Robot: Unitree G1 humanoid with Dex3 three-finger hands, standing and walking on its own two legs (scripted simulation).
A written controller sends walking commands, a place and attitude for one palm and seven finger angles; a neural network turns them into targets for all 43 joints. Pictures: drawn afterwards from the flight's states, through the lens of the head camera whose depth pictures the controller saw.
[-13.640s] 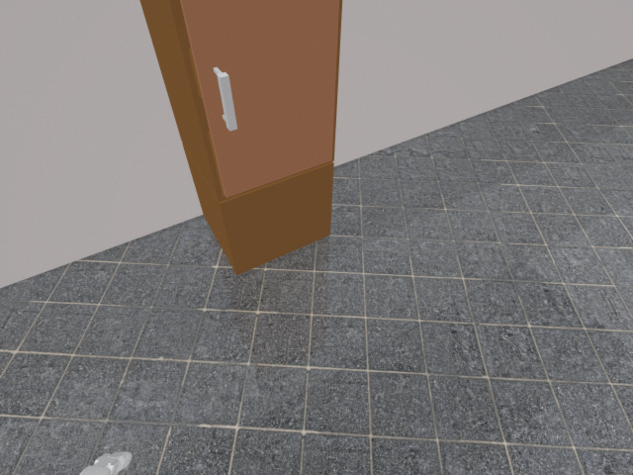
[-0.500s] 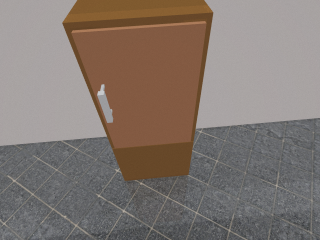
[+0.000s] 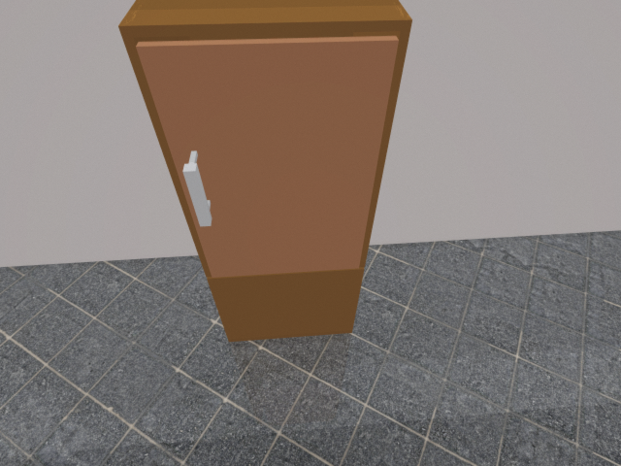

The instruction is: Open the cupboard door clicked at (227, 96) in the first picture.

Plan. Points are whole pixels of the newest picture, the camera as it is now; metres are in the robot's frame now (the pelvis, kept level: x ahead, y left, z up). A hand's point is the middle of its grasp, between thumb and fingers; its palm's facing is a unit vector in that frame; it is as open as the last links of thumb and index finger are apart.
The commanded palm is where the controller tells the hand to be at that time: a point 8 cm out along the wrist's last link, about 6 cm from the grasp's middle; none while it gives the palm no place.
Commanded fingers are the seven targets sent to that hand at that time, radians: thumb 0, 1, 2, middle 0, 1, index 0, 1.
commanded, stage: look again from close up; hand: left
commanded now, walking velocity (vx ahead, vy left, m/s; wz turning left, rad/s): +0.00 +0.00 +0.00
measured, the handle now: (199, 189) +0.59 +0.25 -0.01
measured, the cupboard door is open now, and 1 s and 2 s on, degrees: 0 0 0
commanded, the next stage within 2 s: raise the hand with hooked fingers in 0.50 s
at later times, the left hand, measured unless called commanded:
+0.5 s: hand out of the picture +0.05 +0.22 -0.18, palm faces +0.01 -0.98 -0.22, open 7.4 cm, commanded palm none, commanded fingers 0.00 0.90 0.90 -0.20 -0.30 -0.20 -0.30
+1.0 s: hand (158, 433) +0.18 +0.22 -0.07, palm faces +0.15 -0.99 +0.00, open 8.4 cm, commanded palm +0.16 +0.28 -0.06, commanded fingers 0.00 0.41 0.69 -0.23 -0.62 -0.23 -0.62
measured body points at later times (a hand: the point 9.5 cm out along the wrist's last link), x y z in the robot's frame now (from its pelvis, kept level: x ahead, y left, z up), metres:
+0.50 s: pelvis +0.03 +0.04 +0.00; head +0.04 +0.04 +0.45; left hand +0.05 +0.28 -0.16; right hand +0.05 -0.19 -0.16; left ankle +0.03 +0.13 -0.74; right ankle +0.01 -0.10 -0.74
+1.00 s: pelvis +0.00 +0.00 -0.08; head +0.05 +0.01 +0.36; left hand +0.16 +0.27 -0.07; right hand +0.24 -0.25 -0.12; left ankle +0.03 +0.13 -0.74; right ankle +0.01 -0.10 -0.74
